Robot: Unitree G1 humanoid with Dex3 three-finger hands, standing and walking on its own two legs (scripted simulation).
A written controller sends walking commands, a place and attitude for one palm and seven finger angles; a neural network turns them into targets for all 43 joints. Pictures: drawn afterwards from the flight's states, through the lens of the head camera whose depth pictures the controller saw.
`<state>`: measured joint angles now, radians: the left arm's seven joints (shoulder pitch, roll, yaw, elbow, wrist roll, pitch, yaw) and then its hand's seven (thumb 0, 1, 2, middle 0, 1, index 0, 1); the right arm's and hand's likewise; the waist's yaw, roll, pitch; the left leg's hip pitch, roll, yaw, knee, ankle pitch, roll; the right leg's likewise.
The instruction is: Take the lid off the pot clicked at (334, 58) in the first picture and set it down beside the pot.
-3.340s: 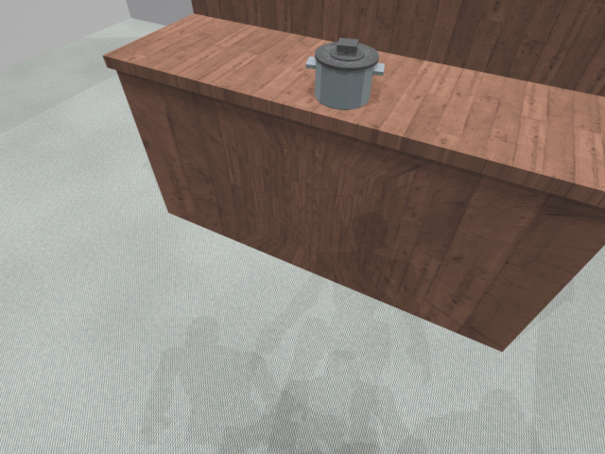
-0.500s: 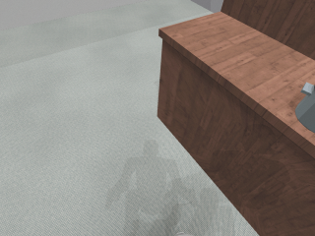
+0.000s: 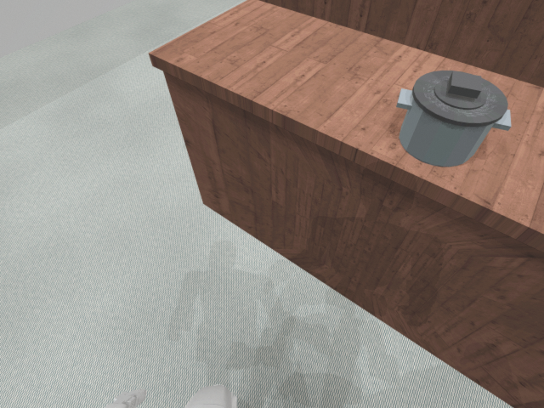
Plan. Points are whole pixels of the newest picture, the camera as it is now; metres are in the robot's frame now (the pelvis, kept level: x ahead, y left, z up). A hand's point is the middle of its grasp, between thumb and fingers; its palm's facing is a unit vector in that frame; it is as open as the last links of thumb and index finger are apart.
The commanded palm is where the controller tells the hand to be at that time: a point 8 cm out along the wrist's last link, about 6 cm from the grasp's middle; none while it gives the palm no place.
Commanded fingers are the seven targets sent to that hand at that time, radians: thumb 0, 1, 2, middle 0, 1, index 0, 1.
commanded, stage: turn to face it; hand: left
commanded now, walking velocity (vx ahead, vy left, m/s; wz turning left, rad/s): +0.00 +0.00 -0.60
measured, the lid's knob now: (464, 84) +0.64 -0.32 +0.12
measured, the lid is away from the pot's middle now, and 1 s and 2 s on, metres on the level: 0.00 0.00 0.00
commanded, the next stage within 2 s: take the last steps up to it in 0.86 s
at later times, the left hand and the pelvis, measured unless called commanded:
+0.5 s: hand (173, 401) +0.15 +0.18 -0.16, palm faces -0.29 -0.92 -0.28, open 7.4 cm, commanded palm none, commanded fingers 0.00 0.90 0.90 -0.20 -0.30 -0.20 -0.30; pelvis -0.01 +0.00 -0.01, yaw -19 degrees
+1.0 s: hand (200, 401) +0.15 +0.14 -0.17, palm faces -0.43 -0.88 -0.20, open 7.4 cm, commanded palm none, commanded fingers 0.00 0.90 0.90 -0.20 -0.30 -0.20 -0.30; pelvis -0.01 +0.00 +0.00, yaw -29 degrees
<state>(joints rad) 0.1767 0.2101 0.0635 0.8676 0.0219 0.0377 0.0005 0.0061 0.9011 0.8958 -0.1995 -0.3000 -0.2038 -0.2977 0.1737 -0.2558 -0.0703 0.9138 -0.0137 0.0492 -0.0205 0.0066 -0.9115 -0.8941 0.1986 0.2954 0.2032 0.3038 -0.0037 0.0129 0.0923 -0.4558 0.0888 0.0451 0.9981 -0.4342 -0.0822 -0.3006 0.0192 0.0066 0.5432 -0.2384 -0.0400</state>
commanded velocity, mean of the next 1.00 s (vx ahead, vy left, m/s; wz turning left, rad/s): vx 0.02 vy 0.00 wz -0.41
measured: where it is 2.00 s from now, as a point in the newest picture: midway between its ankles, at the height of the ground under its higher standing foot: outside the picture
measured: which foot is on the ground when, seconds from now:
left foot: up 0.00-0.14, down 0.16-0.50, up 0.52-0.84, down 0.86-1.00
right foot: down 0.00-0.16, up 0.18-0.48, down 0.50-0.86, up 0.88-1.00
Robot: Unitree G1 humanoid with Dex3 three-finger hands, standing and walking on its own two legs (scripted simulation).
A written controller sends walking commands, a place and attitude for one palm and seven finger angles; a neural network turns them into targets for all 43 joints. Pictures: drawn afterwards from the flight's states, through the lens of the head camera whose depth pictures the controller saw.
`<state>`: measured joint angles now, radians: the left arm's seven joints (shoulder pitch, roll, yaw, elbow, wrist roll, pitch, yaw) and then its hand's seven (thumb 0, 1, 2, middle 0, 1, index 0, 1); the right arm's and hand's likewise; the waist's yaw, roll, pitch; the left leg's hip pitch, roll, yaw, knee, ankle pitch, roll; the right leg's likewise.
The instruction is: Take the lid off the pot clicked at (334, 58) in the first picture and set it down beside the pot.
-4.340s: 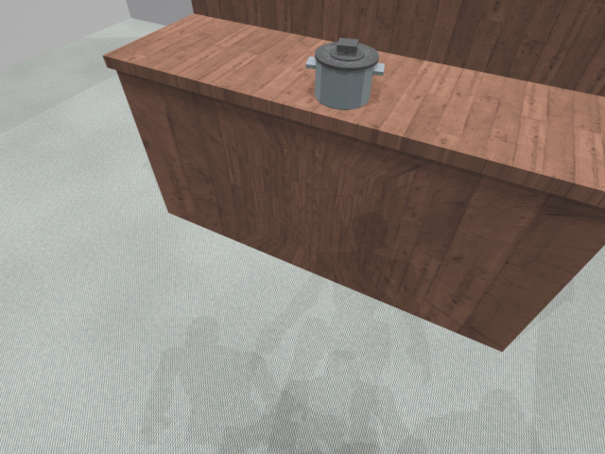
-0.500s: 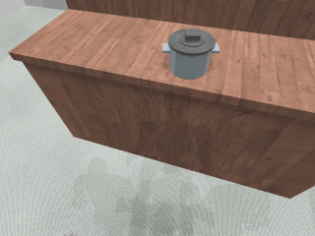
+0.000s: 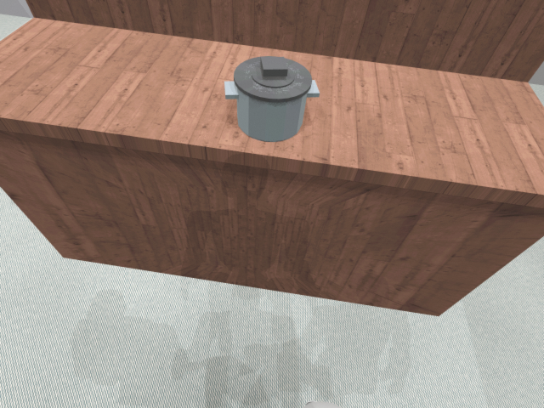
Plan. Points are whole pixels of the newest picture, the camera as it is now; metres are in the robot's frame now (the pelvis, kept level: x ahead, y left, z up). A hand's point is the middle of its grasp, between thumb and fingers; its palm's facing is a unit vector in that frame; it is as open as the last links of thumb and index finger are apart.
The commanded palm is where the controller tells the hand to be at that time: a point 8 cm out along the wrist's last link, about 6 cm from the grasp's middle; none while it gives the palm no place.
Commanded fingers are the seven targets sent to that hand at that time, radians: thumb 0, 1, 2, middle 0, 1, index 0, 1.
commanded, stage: take the last steps up to it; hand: left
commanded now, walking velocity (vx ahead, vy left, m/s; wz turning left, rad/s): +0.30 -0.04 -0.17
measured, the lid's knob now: (273, 66) +0.72 +0.04 +0.12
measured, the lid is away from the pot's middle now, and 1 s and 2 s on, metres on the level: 0.00 0.00 0.00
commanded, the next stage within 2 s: come to a stop and stand still in 0.58 s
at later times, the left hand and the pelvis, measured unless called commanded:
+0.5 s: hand out of the picture +0.06 +0.11 -0.17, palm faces +0.02 -0.99 -0.15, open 7.4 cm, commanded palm none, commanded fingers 0.00 0.90 0.90 -0.20 -0.30 -0.20 -0.30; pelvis +0.11 -0.04 +0.00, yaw -3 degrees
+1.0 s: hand (207, 310) +0.31 +0.13 -0.18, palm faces -0.01 -0.97 -0.24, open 7.4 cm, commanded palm none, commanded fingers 0.00 0.90 0.90 -0.20 -0.30 -0.20 -0.30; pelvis +0.24 -0.05 -0.01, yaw -3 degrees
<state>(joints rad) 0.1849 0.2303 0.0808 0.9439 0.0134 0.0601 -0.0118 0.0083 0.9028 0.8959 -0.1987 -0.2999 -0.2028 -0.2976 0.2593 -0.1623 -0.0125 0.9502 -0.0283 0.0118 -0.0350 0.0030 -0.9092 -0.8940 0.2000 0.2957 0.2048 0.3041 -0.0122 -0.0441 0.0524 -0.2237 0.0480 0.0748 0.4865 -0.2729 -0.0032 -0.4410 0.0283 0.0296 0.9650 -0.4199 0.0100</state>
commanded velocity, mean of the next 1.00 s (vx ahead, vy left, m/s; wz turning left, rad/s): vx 0.06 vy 0.01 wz -0.02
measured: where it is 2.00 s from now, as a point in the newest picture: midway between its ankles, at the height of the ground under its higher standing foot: outside the picture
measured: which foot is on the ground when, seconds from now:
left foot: down 0.00-0.18, up 0.20-0.58, down 0.60-1.00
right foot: up 0.00-0.16, down 0.18-0.60, up 0.62-0.96, down 0.98-1.00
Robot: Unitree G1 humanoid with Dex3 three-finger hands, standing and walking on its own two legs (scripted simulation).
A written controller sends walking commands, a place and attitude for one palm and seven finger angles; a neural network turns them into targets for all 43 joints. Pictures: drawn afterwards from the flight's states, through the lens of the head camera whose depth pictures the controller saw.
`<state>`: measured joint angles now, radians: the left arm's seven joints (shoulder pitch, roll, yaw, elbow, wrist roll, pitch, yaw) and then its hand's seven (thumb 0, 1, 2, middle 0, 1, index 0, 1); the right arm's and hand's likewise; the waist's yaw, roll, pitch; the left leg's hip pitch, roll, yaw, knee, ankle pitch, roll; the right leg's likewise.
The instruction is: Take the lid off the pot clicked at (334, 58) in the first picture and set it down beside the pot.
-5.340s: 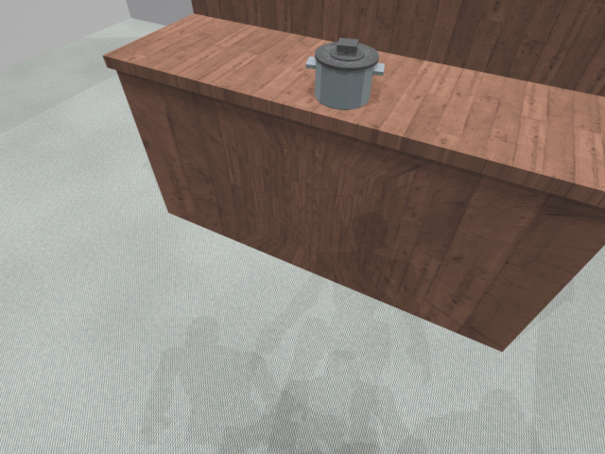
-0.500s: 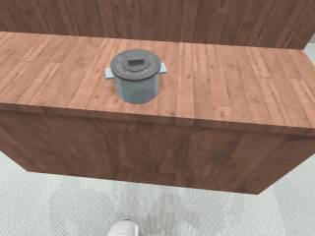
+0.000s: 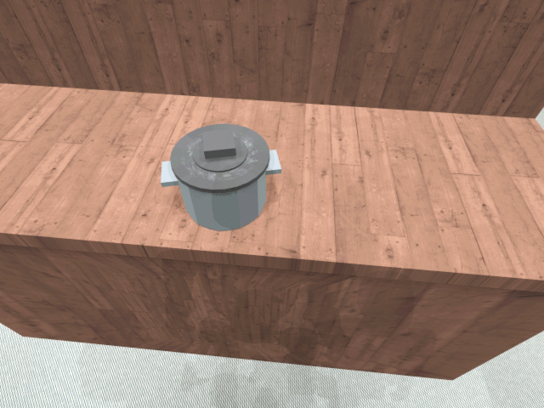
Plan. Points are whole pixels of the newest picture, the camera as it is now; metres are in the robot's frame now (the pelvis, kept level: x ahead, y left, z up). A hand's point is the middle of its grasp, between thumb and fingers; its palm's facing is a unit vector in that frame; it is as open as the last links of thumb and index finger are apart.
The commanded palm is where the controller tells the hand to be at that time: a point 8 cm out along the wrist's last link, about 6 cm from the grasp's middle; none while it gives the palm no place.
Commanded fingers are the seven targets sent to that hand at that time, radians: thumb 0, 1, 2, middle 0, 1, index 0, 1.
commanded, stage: come to a stop and stand still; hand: left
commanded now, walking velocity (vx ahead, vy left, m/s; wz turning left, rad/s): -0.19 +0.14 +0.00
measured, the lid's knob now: (219, 143) +0.48 +0.12 +0.13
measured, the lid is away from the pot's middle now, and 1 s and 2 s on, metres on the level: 0.00 0.00 0.00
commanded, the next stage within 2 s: look again from close up in 1.44 s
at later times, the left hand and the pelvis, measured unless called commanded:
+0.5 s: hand out of the picture -0.02 +0.26 -0.17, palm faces +0.10 -0.97 -0.21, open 7.4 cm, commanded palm none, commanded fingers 0.00 0.90 0.90 -0.20 -0.30 -0.20 -0.30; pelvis -0.05 +0.05 +0.01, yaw +2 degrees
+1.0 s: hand out of the picture -0.09 +0.21 -0.16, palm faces +0.05 -0.99 -0.16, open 7.4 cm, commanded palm none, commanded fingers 0.00 0.90 0.90 -0.20 -0.30 -0.20 -0.30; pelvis -0.08 +0.05 +0.01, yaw +1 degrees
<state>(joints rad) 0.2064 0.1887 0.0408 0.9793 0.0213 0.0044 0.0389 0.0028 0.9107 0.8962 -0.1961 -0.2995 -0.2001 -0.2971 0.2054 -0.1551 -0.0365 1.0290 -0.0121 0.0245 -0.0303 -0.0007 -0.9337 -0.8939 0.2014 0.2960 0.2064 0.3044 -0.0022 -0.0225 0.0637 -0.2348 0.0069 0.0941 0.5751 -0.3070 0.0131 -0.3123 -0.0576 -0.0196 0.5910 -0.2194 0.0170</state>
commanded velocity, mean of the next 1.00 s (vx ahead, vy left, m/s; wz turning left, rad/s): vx -0.01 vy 0.02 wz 0.00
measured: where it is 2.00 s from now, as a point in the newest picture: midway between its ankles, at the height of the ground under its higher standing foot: outside the picture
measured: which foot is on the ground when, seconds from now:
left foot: down 0.00-0.00, up 0.02-0.32, down 0.34-1.00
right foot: down 0.00-0.36, up 0.38-0.66, down 0.68-1.00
